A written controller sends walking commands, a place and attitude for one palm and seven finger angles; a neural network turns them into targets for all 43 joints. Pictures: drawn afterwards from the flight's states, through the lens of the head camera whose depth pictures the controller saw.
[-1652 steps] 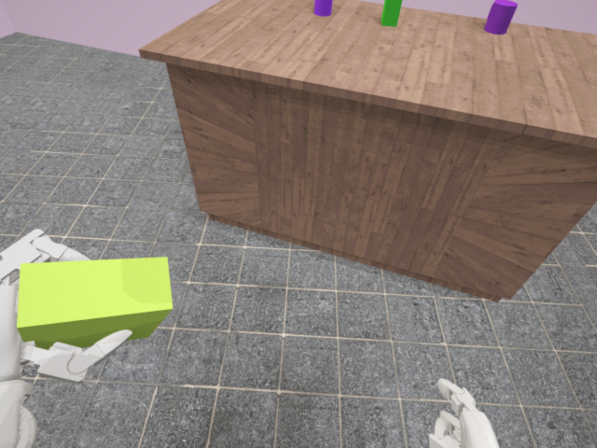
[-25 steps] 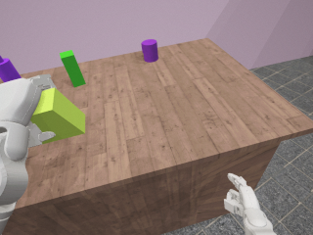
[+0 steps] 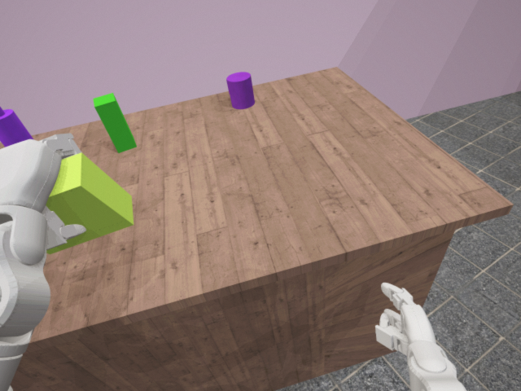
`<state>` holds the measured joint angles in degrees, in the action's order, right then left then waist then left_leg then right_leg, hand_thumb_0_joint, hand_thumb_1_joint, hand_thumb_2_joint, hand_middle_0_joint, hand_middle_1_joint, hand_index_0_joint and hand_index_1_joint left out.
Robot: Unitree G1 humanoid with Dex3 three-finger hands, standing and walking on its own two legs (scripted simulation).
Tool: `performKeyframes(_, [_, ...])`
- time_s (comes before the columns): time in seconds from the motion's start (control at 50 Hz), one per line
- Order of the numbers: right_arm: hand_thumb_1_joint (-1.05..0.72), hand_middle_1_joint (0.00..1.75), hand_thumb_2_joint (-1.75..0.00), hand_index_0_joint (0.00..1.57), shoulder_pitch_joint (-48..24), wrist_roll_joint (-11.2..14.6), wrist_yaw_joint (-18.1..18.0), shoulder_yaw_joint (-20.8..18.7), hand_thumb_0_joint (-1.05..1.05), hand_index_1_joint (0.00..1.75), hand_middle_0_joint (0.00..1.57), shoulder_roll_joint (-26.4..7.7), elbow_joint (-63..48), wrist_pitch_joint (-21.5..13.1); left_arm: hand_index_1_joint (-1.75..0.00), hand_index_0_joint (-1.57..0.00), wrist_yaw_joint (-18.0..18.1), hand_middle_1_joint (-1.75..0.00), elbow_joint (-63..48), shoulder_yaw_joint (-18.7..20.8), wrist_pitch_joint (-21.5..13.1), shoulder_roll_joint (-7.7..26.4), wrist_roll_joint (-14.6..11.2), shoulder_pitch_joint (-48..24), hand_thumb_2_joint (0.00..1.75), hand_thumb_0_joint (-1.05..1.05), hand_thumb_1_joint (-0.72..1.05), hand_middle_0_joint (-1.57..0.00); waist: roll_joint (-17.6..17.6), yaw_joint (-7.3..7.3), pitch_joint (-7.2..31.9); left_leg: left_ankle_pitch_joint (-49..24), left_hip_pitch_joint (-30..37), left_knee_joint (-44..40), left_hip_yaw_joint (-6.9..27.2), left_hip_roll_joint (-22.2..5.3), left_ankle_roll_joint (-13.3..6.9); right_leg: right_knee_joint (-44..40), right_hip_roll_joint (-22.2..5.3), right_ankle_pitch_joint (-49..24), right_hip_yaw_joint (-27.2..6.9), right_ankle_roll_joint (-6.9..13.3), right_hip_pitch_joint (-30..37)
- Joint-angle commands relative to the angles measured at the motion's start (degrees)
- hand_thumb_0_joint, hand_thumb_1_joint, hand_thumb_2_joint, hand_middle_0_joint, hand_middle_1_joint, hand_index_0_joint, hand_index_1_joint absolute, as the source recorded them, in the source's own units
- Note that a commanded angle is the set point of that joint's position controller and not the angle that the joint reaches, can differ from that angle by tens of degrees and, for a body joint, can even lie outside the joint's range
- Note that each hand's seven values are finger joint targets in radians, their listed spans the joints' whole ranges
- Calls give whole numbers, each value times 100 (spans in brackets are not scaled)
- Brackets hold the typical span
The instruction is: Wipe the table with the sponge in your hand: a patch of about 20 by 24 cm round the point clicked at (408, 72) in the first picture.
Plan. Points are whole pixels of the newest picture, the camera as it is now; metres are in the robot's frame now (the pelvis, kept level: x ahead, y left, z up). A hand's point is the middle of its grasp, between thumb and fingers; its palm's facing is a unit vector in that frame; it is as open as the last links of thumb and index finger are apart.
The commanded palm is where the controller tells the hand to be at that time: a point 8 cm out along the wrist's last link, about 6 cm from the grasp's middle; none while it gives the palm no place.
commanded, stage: move the sponge above the wiping area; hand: left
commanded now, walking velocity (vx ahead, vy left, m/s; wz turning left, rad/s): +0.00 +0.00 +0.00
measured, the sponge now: (73, 213) +0.25 +0.31 +0.20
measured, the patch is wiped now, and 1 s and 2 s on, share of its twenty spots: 0.00 0.00 0.00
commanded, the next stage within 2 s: none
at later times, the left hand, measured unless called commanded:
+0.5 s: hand (81, 211) +0.26 +0.29 +0.21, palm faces +0.24 -0.09 -0.97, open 9.6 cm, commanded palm +0.21 +0.28 +0.27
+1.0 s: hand (115, 217) +0.28 +0.27 +0.17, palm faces +0.14 -0.13 -0.98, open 9.6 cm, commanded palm +0.23 +0.28 +0.25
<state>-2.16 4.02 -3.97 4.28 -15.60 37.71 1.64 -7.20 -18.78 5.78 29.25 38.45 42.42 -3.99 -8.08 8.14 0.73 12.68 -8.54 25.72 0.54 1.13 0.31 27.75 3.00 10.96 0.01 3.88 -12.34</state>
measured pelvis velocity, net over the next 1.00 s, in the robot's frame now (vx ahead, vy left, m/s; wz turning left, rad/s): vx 0.01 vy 0.02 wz -0.01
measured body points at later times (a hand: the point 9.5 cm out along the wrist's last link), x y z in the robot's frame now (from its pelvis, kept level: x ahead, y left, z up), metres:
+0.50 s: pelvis +0.00 +0.01 +0.00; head -0.03 -0.05 +0.45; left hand +0.24 +0.29 +0.26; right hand +0.27 -0.17 -0.07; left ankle +0.02 +0.13 -0.74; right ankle +0.05 -0.07 -0.74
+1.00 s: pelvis +0.01 +0.02 +0.00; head -0.01 -0.03 +0.45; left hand +0.27 +0.27 +0.22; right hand +0.28 -0.16 -0.07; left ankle +0.02 +0.13 -0.74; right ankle +0.05 -0.07 -0.74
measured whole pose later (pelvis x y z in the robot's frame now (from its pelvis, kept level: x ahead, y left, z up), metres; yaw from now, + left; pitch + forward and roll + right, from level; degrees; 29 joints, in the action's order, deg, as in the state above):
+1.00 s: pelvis +0.01 +0.02 +0.00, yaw +0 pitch -3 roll +1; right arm -1.0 3.6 -3.1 4.2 -14.9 37.0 1.8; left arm -8.5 -17.0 -6.6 30.4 30.1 48.0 -4.7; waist -6.7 7.6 0.0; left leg 11.8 -7.4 22.6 -0.5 2.8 -1.6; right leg 25.8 1.5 10.5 -1.4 2.2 -11.8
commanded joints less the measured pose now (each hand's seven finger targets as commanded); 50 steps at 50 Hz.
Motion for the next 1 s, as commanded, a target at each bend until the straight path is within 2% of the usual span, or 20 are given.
performKeyframes(0.0, [-90, 30, -90, 20, -1389, -1, -65, -209, 0, 30, 20, -467, -1232, -351, -160, -120, -89, -160, -843, 342, -23, 936, 43, -647, 130, 0, 10, -120, 847, -48, 717, -311, -367, -199, 188, -5, -204, -739, -527, 433, -885, -138, 492])
performKeyframes(0.08, [-90, 30, -90, 20, -1433, -68, -101, -207, 0, 30, 20, -455, -1283, -442, -160, -120, 11, -160, -1348, 782, -150, 1569, 324, -1012, 130, 0, 10, -120, 784, 15, 1257, -493, -295, -30, 177, 56, -210, -597, -567, 526, -1140, -110, 709])
performKeyframes(0.14, [-90, 30, -90, 20, -1679, -106, -129, -168, 0, 30, 20, -405, -1283, -513, -160, -120, 211, -160, -1784, 1071, -271, 2089, 623, -1821, 130, 0, 10, -120, 102, 108, 1395, -563, -58, -103, 280, 136, -205, -575, -448, 608, -1344, 58, 671])
performKeyframes(0.2, [-90, 30, -90, 20, -1305, -178, -116, -231, 0, 30, 20, -426, -1045, -516, -160, -120, 392, -160, -1057, 839, -354, 1782, 701, -1962, 130, 0, 10, -120, 190, 76, 1134, -630, -53, -269, 322, 94, -172, -611, -410, 400, -1004, 73, 616])
performKeyframes(0.24, [-90, 30, -90, 20, -1530, -89, -108, -220, 0, 30, 20, -353, -1069, -579, -160, -120, 451, -160, -965, 908, -336, 1716, 594, -1988, 130, 0, 10, -120, 330, 131, 1036, -548, -26, -261, 361, 88, -153, -700, -386, 544, -1258, 129, 545])
performKeyframes(0.36, [-90, 30, -90, 20, -1405, -61, -77, -252, 0, 30, 20, -428, -1069, -507, -160, -120, 175, -160, -484, 217, -164, 770, 260, -1288, 130, 0, 10, -120, 555, 43, 892, -372, -204, -371, 239, -7, -160, -663, -471, 304, -823, 8, 578])
performKeyframes(0.44, [-90, 30, -90, 20, -1558, 0, -35, -187, 0, 30, 20, -372, -1221, -466, -160, -120, 46, -160, -889, 259, -80, 829, 352, -990, 130, 0, 10, -120, 605, 31, 891, -401, -194, -413, 284, 2, -171, -633, -386, 270, -882, -2, 506])
performKeyframes(0.5, [-90, 30, -90, 20, -1387, -86, -55, -204, 0, 30, 20, -431, -1189, -412, -160, -120, 79, -160, -1064, 247, -126, 978, 496, -1315, 130, 0, 10, -120, 652, -2, 999, -413, -165, -490, 314, -10, -198, -547, -358, 151, -622, -36, 596])
performKeyframes(0.54, [-90, 30, -90, 20, -1582, -74, -81, -149, 0, 30, 20, -359, -1255, -480, -160, -120, 178, -160, -1441, 352, -160, 1244, 707, -1951, 130, 0, 10, -120, 320, 44, 1158, -379, -27, -515, 361, 27, -208, -530, -289, 322, -860, 47, 579])
performKeyframes(0.62, [-90, 30, -90, 20, -1272, -150, -80, -195, 0, 30, 20, -375, -1020, -438, -160, -120, 371, -160, -835, 361, -215, 1325, 935, -2287, 130, 0, 10, -120, 405, 49, 1213, -626, 30, -588, 387, 44, -172, -579, -290, 123, -753, 74, 712])
performKeyframes(0.64, [-90, 30, -90, 20, -1460, -114, -80, -163, 0, 30, 20, -359, -1072, -494, -160, -120, 415, -160, -971, 510, -184, 1485, 966, -2429, 130, 0, 10, -120, 247, 120, 1280, -605, 95, -586, 422, 59, -181, -581, -239, 188, -988, 158, 731])
performKeyframes(0.7, [-90, 30, -90, 20, -1360, -130, -16, -200, 0, 30, 20, -345, -976, -464, -160, -120, 386, -160, -657, -4, -135, 817, 791, -2250, 130, 0, 10, -120, 271, 59, 1225, -795, 105, -668, 389, 9, -137, -577, -288, -190, -620, 103, 808])
performKeyframes(0.74, [-90, 30, -90, 20, -1532, -45, 1, -161, 0, 30, 20, -316, -1016, -473, -160, -120, 321, -160, -586, 117, 1, 861, 724, -1943, 130, 0, 10, -120, 355, 96, 1100, -790, 66, -639, 410, 20, -140, -600, -256, -133, -826, 134, 720])
performKeyframes(0.78, [-90, 30, -90, 20, -1407, -28, 18, -170, 0, 30, 20, -305, -1013, -418, -160, -120, 173, -160, -553, -408, 29, 302, 648, -1920, 130, 0, 10, -120, 470, -32, 985, -747, 49, -692, 337, -11, -145, -631, -297, -193, -510, 28, 627])
performKeyframes(0.84, [-90, 30, -90, 20, -1495, 16, 18, -142, 0, 30, 20, -326, -1119, -407, -160, -120, 86, -160, -596, -416, 102, 319, 698, -1814, 130, 0, 10, -120, 431, -22, 911, -486, -1, -734, 367, -22, -165, -640, -241, -18, -664, 77, 542])
performKeyframes(0.86, [-90, 30, -90, 20, -1359, -33, 26, -174, 0, 30, 20, -369, -1141, -392, -160, -120, 59, -160, -695, -524, 92, 197, 689, -1757, 130, 0, 10, -120, 455, -33, 1068, -575, 9, -715, 319, -27, -190, -587, -271, -165, -449, 50, 689])
performKeyframes(0.92, [-90, 30, -90, 20, -1344, -70, 62, -198, 0, 30, 20, -359, -1200, -307, -160, -120, 105, -160, -1127, -330, 37, 514, 839, -1769, 130, 0, 10, -120, 433, 26, 1371, -968, 105, -671, 357, 2, -204, -494, -259, -421, -500, 43, 899])
performKeyframes(0.94, [-90, 30, -90, 20, -1460, -69, 61, -168, 0, 30, 20, -365, -1211, -332, -160, -120, 176, -160, -1225, 21, 62, 914, 937, -1916, 130, 0, 10, -120, 301, 78, 1351, -877, 90, -686, 404, -21, -211, -471, -184, -287, -715, 114, 892])
performKeyframes(0.96, [-90, 30, -90, 20, -1346, -126, 61, -171, 0, 30, 20, -357, -1219, -332, -160, -120, 203, -160, -1132, -131, 58, 721, 970, -2040, 130, 0, 10, -120, 420, 62, 1468, -1026, 64, -650, 335, 1, -220, -431, -230, -426, -546, 110, 1024])
performKeyframes(0.98, [-90, 30, -90, 20, -1269, -122, 71, -175, 0, 30, 20, -354, -1127, -308, -160, -120, 272, -160, -989, 96, 21, 985, 1034, -2047, 130, 0, 10, -120, 491, 64, 1411, -1120, 86, -664, 375, 5, -196, -461, -209, -407, -587, 99, 957])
